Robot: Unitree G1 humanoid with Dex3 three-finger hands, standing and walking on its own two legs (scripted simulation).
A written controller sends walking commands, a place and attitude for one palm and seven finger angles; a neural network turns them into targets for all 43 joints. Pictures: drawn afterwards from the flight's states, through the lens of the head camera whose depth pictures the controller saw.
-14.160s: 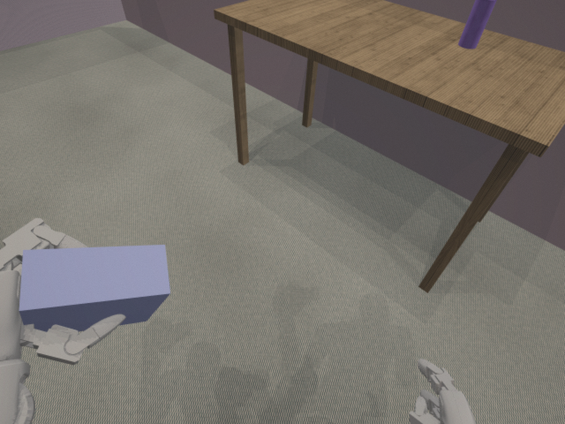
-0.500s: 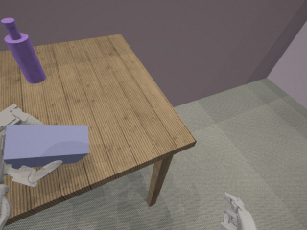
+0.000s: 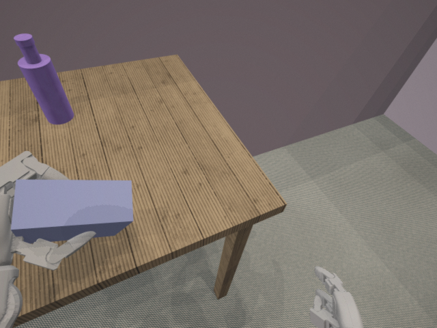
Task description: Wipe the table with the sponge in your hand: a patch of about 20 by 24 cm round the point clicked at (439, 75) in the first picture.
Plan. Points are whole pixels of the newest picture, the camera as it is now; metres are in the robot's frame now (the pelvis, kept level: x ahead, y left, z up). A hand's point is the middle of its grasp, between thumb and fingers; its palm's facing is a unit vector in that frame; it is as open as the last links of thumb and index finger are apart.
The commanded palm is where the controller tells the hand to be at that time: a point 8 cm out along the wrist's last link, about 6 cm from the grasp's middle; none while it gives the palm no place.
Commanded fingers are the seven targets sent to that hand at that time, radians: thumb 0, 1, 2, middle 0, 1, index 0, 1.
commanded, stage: look again from close up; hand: left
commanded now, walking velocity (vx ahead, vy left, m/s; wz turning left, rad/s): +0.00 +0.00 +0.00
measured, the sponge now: (91, 212) +0.23 +0.21 +0.14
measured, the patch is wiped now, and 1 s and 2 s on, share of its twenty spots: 0.00 0.00 0.00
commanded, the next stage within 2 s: turn the palm down, sponge in hand in 0.34 s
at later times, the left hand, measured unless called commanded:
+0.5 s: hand (42, 197) +0.23 +0.26 +0.18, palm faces +0.39 -0.78 -0.49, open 9.7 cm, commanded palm +0.16 +0.28 +0.18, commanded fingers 0.00 0.10 1.30 -1.20 -1.60 -1.20 -1.60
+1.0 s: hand (48, 220) +0.20 +0.24 +0.17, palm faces +0.42 -0.56 -0.72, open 9.7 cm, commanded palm +0.15 +0.26 +0.20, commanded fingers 0.00 0.10 1.30 -1.20 -1.60 -1.20 -1.60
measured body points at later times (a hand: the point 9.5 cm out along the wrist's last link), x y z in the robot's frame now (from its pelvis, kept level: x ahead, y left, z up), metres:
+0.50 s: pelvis -0.01 +0.00 +0.00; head +0.01 +0.02 +0.45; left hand +0.20 +0.30 +0.20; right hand +0.17 -0.22 -0.07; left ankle +0.01 +0.05 -0.74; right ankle -0.02 -0.12 -0.74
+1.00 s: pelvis -0.02 -0.07 -0.01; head -0.02 -0.10 +0.44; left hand +0.18 +0.27 +0.21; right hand +0.21 -0.27 -0.10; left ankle +0.01 +0.05 -0.74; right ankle -0.03 -0.13 -0.74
